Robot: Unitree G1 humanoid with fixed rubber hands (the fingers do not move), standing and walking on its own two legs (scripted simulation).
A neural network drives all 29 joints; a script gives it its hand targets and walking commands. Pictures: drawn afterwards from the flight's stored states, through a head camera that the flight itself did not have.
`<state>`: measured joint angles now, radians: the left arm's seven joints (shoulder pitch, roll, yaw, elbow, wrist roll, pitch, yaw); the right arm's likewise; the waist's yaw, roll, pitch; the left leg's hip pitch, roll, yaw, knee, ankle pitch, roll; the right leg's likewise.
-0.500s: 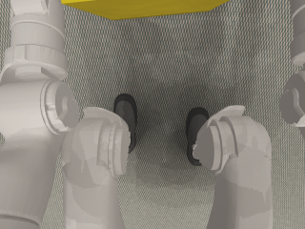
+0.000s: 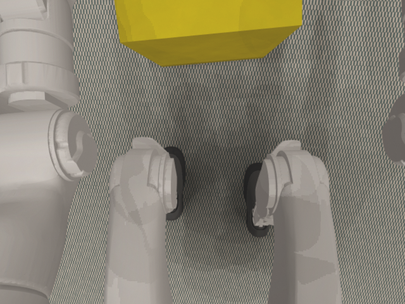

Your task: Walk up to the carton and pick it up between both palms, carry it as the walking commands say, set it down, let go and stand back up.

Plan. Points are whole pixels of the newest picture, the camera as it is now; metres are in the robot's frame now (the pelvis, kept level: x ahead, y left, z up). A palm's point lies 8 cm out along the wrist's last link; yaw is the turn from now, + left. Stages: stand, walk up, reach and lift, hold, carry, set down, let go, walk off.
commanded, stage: set down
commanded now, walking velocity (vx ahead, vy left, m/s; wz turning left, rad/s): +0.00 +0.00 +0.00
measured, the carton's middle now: out of the picture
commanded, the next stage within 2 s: let go in 0.98 s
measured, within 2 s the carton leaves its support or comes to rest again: neither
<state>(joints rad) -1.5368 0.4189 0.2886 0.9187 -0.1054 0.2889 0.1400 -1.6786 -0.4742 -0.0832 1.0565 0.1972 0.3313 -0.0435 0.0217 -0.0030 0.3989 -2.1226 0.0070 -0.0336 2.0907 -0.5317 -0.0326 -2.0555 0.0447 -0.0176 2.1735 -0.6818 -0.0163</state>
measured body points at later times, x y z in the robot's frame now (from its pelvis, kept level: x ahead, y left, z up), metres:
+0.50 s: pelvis +0.01 -0.01 +0.12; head +0.39 -0.01 +0.35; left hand +0.59 +0.25 +0.01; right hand +0.63 -0.17 +0.01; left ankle +0.13 +0.13 -0.36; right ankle +0.09 -0.11 -0.36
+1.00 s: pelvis +0.01 -0.01 +0.23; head +0.34 -0.01 +0.52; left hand +0.58 +0.22 +0.16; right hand +0.63 -0.19 +0.18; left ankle +0.13 +0.13 -0.37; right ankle +0.09 -0.11 -0.37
